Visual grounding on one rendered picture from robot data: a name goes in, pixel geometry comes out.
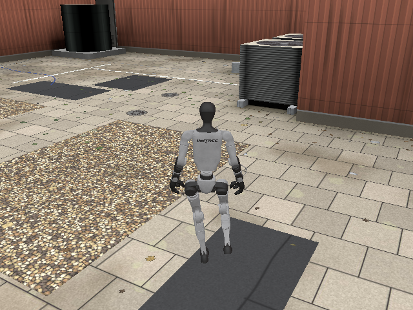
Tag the robot left thigh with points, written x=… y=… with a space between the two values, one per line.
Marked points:
x=193 y=197

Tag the right robot forearm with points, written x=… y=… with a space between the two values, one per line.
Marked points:
x=237 y=171

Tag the left robot upper arm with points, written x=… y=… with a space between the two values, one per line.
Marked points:
x=183 y=147

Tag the robot left shin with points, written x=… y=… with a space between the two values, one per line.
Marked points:
x=200 y=233

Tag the robot left hand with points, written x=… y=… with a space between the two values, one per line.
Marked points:
x=177 y=184

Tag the robot right hand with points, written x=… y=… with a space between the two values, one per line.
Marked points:
x=235 y=185

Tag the left robot forearm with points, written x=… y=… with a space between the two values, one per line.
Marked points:
x=176 y=172

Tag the right robot upper arm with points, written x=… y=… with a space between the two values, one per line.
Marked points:
x=231 y=148

